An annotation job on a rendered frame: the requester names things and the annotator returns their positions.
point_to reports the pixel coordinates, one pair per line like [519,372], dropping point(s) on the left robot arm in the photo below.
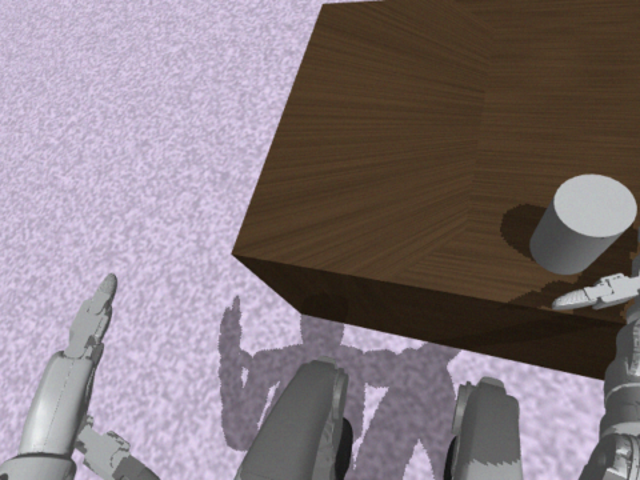
[38,466]

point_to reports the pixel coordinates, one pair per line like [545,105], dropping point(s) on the left robot foot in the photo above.
[344,451]

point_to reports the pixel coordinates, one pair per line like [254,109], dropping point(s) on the left robot hand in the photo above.
[57,421]

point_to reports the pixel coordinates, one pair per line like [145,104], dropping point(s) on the right robot hand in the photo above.
[607,291]

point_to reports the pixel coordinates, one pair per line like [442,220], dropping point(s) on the can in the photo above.
[586,215]

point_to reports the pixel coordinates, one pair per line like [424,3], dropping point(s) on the right robot arm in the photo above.
[617,454]

